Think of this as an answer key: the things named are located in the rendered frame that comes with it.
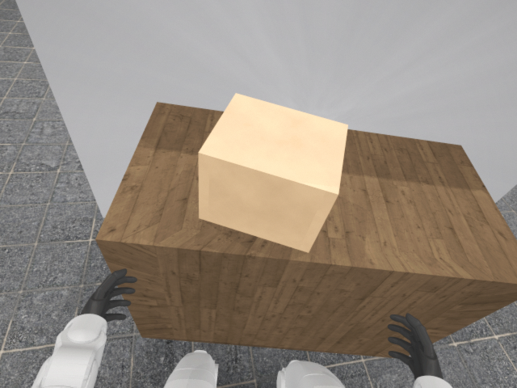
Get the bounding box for carton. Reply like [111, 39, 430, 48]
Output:
[198, 93, 348, 253]

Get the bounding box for robot thigh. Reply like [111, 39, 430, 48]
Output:
[276, 361, 345, 388]
[164, 352, 219, 388]

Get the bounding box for robot left thigh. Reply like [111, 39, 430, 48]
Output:
[164, 352, 219, 388]

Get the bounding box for right robot hand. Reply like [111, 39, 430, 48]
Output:
[388, 313, 443, 380]

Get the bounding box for robot right thigh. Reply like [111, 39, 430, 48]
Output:
[276, 361, 345, 388]

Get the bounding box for left robot hand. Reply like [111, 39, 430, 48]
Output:
[80, 268, 137, 322]

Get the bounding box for robot left forearm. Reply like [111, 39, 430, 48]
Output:
[32, 314, 107, 388]

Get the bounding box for pedestal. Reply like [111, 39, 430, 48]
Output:
[95, 102, 517, 358]

